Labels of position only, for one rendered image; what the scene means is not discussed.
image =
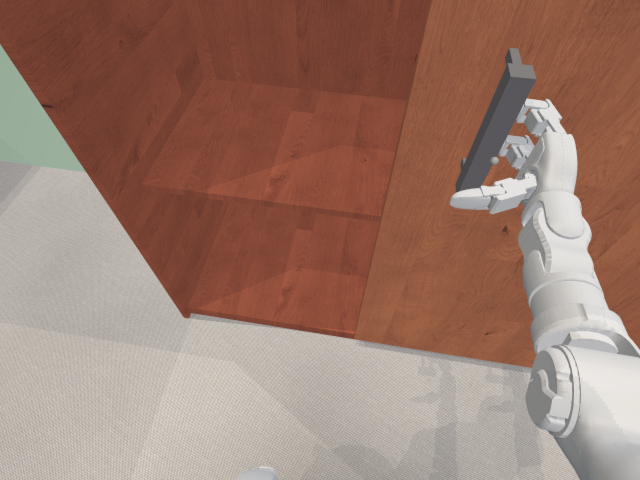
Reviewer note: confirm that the robot right forearm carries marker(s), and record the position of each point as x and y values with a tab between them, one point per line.
563	292

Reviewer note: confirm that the wardrobe door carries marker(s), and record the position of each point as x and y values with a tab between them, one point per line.
449	280

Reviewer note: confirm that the handle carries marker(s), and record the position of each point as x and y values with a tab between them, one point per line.
506	104

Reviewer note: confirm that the robot right upper arm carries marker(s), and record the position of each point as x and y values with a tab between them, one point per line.
589	401

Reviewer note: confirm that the robot left shin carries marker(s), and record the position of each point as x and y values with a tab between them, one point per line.
267	469

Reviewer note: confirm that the robot right hand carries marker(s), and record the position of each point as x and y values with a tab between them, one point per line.
552	163

